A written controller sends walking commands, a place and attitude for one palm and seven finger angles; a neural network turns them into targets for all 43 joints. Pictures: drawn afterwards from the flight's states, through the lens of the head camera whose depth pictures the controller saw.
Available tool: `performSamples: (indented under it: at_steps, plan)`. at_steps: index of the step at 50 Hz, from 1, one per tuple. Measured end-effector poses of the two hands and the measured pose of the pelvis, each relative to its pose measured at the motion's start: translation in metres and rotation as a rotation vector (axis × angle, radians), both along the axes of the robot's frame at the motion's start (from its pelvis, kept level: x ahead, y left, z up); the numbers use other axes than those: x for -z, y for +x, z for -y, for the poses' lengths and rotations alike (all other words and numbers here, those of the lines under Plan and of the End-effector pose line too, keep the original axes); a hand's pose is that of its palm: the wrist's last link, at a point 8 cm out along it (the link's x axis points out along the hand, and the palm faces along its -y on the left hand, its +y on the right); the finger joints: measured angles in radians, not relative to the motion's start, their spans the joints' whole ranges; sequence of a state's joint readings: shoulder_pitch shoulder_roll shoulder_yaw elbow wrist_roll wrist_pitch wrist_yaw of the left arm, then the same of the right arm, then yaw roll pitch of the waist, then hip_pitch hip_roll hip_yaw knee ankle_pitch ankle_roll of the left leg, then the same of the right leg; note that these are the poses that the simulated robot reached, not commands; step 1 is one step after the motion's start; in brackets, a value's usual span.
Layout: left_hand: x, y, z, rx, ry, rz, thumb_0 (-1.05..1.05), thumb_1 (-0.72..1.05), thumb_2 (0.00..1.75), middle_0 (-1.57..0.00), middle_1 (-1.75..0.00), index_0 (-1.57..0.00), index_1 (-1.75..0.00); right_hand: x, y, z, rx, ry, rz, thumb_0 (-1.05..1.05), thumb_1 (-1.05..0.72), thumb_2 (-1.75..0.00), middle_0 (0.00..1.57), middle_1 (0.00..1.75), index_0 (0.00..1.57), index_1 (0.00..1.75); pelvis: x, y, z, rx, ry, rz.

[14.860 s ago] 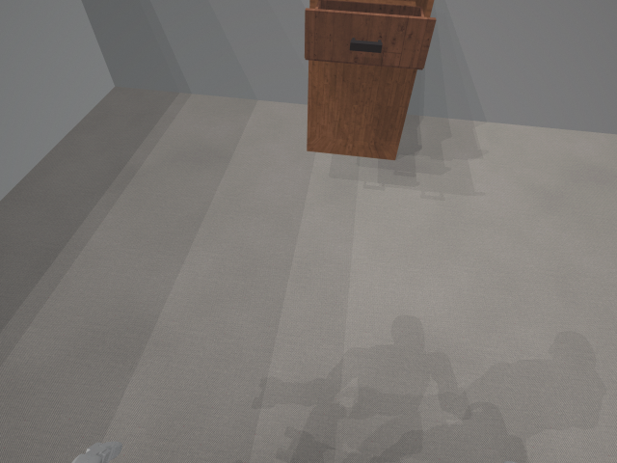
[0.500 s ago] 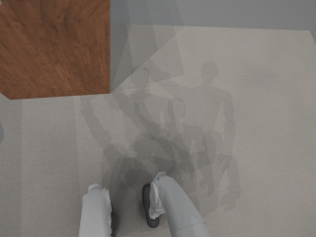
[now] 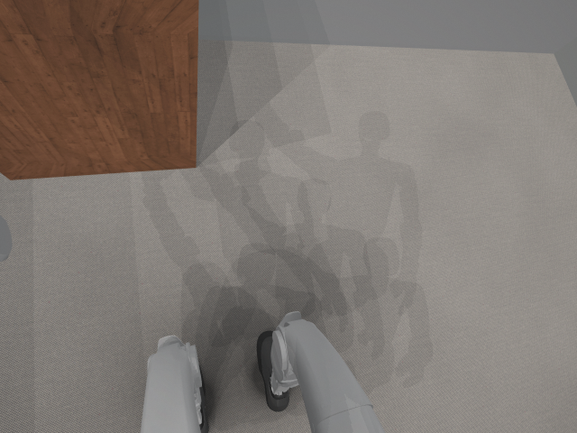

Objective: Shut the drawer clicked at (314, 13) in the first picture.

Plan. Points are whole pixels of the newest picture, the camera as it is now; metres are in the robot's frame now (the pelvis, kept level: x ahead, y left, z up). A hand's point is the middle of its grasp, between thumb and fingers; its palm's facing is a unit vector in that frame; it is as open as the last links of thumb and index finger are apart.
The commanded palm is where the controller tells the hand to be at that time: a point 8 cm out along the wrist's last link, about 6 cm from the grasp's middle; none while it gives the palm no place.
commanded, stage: pull the fist back off the drawer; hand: left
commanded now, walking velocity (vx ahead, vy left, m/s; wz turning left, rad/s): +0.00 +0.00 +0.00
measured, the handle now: out of the picture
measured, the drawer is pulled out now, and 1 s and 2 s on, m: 0.00 0.00 0.00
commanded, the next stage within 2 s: draw the hand back to the body in 0.30 s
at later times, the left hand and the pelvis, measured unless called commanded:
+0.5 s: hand out of the picture +0.59 +0.22 +0.09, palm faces +0.04 -1.00 -0.05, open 3.3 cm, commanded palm +0.54 +0.24 +0.11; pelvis +0.05 +0.00 +0.03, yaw +0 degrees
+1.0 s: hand out of the picture +0.41 +0.23 +0.18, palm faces +0.12 -0.98 -0.18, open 3.3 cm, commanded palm +0.37 +0.28 +0.20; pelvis +0.08 +0.00 +0.11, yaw +3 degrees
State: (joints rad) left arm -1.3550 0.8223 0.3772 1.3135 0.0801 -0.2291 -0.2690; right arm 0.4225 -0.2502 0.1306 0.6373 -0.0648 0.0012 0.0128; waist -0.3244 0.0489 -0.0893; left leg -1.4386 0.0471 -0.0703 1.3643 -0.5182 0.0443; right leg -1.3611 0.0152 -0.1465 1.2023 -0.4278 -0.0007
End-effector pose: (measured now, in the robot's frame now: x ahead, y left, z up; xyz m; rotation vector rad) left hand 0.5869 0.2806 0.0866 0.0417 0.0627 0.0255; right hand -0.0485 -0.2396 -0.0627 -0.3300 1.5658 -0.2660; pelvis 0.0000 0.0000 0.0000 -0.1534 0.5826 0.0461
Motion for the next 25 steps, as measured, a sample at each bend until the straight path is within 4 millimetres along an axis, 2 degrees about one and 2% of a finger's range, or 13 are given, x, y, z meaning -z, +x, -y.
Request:
performSamples:
  at_steps: [5, 10, 22, 25]
  plan:
    - [0.001, -0.002, 0.003, -0.004, -0.007, 0.0, 0.03, 0.71, 0.89, -1.4, -1.6, -1.4, -1.6, -0.001, 0.006, -0.001, 0.01, 0.02, 0.002, 0.0, -0.9, -0.9, 0.2, 0.3, 0.21, 0.3, -0.005, 0.005, 0.0, 0.005, 0.007, 0.006]
    - [0.002, -0.006, 0.009, -0.01, -0.016, 0.005, 0.03, 0.79, 0.89, -1.4, -1.6, -1.4, -1.6, -0.004, 0.02, 0.0, 0.018, 0.044, 0.019, 0.0, -0.9, -0.9, 0.2, 0.3, 0.21, 0.3, -0.014, 0.015, 0.0, 0.015, 0.019, 0.02]
    - [-0.003, -0.014, 0.008, -0.022, -0.006, 0.014, 0.02, 0.89, 0.9, -1.4, -1.6, -1.4, -1.6, -0.006, 0.075, 0.016, -0.01, 0.055, 0.079, 0.0, -0.9, -0.9, 0.2, 0.3, 0.2, 0.3, -0.029, 0.041, 0.003, 0.021, 0.042, 0.047]
    - [-0.007, -0.022, 0.007, -0.013, 0.01, 0.036, 0.02, 0.9, 0.9, -1.39, -1.6, -1.4, -1.6, -0.008, 0.091, 0.019, -0.004, 0.061, 0.097, 0.0, -0.9, -0.9, 0.2, 0.3, 0.2, 0.3, -0.035, 0.048, 0.003, 0.025, 0.049, 0.055]
